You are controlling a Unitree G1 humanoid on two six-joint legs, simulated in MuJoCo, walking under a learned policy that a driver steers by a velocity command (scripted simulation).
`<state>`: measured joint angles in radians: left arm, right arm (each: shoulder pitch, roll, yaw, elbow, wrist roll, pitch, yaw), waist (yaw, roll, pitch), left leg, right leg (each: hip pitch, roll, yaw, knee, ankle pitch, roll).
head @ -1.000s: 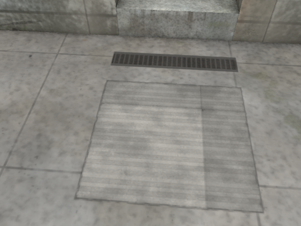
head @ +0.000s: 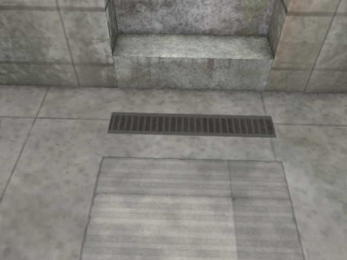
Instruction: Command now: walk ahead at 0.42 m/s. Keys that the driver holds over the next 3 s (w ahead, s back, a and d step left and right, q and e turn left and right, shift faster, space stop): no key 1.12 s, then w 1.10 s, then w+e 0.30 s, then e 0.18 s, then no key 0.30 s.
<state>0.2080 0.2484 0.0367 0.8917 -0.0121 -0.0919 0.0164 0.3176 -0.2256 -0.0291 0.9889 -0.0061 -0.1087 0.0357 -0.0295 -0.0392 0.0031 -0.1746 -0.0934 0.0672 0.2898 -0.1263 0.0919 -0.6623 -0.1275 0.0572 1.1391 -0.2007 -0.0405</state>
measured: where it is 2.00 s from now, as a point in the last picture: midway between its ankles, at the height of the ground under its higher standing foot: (182, 257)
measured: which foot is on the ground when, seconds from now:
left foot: down 0.00-0.26, up 0.28-0.54, down 0.56-1.00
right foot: up 0.00-0.22, down 0.24-1.00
